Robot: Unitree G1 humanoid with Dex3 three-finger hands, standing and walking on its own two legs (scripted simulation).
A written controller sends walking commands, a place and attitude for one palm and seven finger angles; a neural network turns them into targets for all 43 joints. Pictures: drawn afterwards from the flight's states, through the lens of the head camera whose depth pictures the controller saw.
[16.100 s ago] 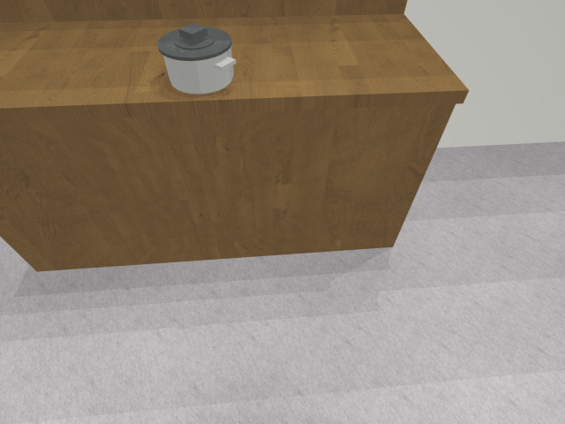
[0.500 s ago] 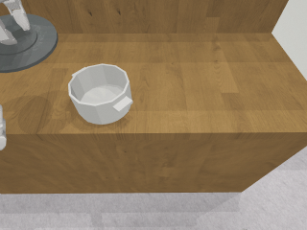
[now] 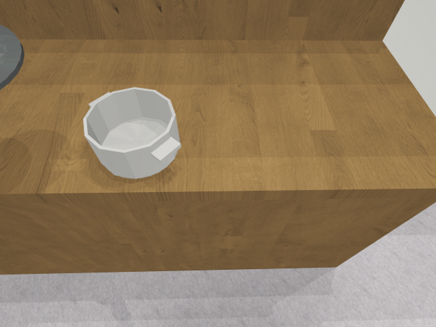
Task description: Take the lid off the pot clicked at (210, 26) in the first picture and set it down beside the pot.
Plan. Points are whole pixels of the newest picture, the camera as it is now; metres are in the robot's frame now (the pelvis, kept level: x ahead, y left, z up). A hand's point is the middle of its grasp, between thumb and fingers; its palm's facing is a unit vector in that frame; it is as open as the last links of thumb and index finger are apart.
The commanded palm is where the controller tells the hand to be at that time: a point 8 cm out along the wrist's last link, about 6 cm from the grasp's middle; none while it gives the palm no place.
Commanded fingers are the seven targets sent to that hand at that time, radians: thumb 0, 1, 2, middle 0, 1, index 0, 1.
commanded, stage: move the lid sideways beside the pot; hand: left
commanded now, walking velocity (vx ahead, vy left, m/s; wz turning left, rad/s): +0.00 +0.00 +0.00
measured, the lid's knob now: out of the picture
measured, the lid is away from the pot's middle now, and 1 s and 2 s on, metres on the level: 0.22 0.26 0.24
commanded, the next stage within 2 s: lower the lid onto the table in 0.76 s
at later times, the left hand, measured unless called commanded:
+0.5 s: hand out of the picture +0.44 +0.38 +0.28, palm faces -0.21 -0.15 -0.97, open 7.2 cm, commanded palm +0.46 +0.38 +0.36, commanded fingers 0.00 0.55 0.97 -0.79 -1.02 -0.83 -1.04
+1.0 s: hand out of the picture +0.44 +0.40 +0.27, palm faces -0.22 -0.23 -0.95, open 7.2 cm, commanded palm +0.48 +0.39 +0.34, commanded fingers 0.00 0.55 0.97 -0.79 -1.02 -0.83 -1.04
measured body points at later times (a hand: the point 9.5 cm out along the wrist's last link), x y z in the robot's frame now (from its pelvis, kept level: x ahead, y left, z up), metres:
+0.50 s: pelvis +0.00 +0.00 +0.00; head +0.06 +0.00 +0.44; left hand +0.44 +0.38 +0.34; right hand +0.05 -0.27 -0.13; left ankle +0.03 +0.10 -0.74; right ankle -0.05 -0.14 -0.74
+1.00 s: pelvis +0.00 +0.01 +0.00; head +0.08 +0.01 +0.44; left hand +0.45 +0.40 +0.32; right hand +0.02 -0.27 -0.12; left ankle +0.03 +0.10 -0.74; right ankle -0.05 -0.14 -0.74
